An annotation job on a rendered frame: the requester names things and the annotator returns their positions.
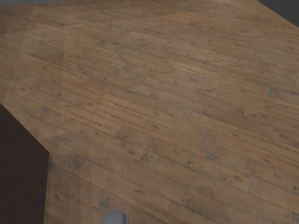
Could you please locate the robot left thigh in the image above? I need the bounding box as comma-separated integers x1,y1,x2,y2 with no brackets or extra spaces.
100,210,129,224

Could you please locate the table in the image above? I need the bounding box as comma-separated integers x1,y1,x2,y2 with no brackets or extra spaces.
0,103,50,224

